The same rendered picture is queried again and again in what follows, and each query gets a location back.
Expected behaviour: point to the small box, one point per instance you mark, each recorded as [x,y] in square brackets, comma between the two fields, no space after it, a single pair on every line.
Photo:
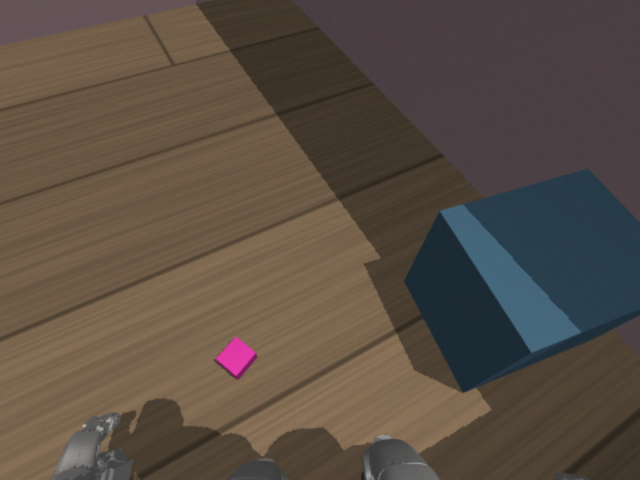
[236,358]

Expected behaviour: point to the left robot hand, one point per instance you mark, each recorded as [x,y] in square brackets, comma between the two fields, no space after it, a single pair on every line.
[82,450]

